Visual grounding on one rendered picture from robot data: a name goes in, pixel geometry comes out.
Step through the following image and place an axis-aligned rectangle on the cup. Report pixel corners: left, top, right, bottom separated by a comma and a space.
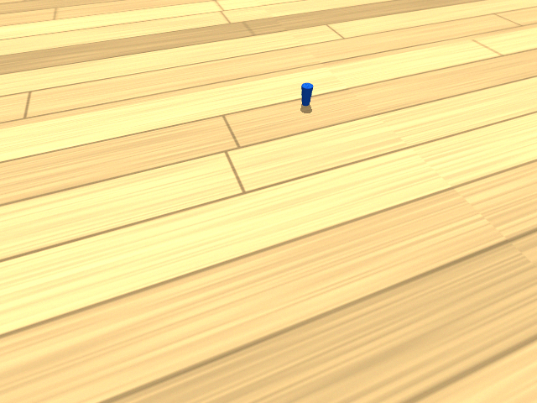
301, 83, 313, 106

